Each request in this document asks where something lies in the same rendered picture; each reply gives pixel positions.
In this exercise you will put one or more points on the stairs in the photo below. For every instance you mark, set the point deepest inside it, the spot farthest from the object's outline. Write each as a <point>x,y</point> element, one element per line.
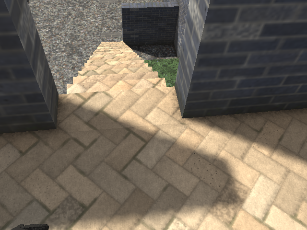
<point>114,66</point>

